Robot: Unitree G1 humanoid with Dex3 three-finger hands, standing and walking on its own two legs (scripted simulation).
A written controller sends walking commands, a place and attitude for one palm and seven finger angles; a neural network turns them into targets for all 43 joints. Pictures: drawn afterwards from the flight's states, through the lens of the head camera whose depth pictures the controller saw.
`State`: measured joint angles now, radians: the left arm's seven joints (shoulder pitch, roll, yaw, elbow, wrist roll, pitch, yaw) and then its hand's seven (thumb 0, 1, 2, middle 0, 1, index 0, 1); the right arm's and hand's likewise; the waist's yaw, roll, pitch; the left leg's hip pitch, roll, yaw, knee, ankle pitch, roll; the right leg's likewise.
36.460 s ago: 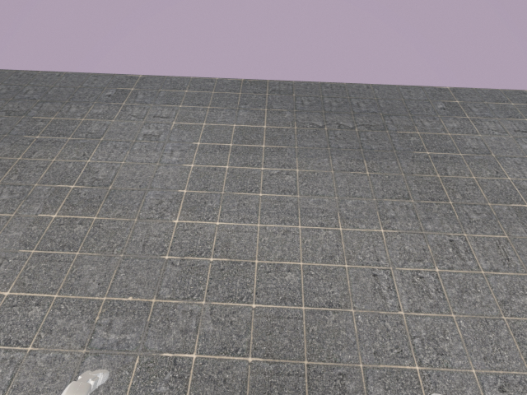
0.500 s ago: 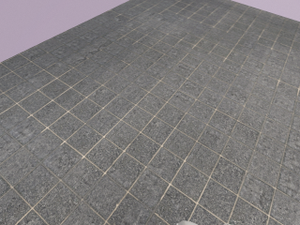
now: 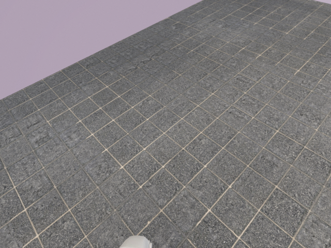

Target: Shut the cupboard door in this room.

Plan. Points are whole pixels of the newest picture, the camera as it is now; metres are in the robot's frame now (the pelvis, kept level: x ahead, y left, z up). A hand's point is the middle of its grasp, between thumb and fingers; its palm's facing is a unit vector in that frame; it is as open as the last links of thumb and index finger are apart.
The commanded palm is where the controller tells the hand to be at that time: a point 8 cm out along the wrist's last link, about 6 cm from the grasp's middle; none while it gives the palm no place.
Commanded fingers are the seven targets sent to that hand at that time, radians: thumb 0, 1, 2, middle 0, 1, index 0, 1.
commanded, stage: turn or walk to find it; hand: left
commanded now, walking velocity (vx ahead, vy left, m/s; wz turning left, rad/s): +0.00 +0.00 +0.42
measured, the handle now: out of the picture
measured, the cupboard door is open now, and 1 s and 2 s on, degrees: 87 87 87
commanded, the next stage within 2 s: none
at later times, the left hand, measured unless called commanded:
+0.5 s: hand out of the picture -0.01 +0.28 -0.17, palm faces +0.25 -0.94 -0.23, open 7.4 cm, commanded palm none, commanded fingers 0.00 0.90 0.90 -0.20 -0.30 -0.20 -0.30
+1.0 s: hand out of the picture -0.01 +0.19 -0.15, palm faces +0.41 -0.87 -0.27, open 7.4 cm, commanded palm none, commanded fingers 0.00 0.90 0.90 -0.20 -0.30 -0.20 -0.30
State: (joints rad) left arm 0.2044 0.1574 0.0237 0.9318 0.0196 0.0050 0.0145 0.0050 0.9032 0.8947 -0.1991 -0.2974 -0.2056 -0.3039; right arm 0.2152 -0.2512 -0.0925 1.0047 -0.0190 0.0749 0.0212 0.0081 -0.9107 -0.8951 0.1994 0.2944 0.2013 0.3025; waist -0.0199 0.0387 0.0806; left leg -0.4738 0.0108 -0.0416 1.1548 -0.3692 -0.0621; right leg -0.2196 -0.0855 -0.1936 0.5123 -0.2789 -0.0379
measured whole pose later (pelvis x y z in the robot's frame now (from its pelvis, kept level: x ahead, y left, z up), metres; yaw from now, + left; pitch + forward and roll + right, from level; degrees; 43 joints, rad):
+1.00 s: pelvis -0.01 -0.01 +0.00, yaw +25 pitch -1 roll +3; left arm 0.19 0.15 0.03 0.94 0.02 0.00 0.02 0.01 0.90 0.89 -0.20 -0.30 -0.21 -0.30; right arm 0.24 -0.25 -0.10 1.02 -0.02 0.08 0.02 0.01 -0.91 -0.90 0.20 0.29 0.20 0.30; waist -0.03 0.04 0.07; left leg -0.49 0.01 -0.06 1.17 -0.35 -0.07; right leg -0.20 -0.08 -0.18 0.50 -0.29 -0.05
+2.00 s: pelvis -0.02 -0.02 +0.00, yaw +51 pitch -1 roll +3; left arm 0.18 0.15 0.03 0.93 0.02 0.01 0.02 0.00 0.90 0.89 -0.20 -0.30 -0.21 -0.30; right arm 0.24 -0.25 -0.09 1.01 -0.02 0.07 0.02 0.01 -0.91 -0.90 0.20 0.29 0.20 0.30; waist -0.03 0.04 0.08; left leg -0.47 0.01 -0.04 1.14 -0.39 -0.07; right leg -0.20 -0.09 -0.18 0.51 -0.30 -0.04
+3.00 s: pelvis -0.01 -0.04 +0.00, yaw +77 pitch +0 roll +3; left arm 0.21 0.16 0.04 0.94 0.02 0.00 0.02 0.00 0.91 0.89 -0.20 -0.30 -0.21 -0.30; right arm 0.22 -0.25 -0.09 1.02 -0.02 0.08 0.02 0.01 -0.91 -0.90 0.20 0.29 0.20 0.30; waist -0.01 0.03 0.08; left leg -0.44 0.03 -0.03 1.07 -0.39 -0.08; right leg -0.21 -0.10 -0.22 0.51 -0.30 -0.04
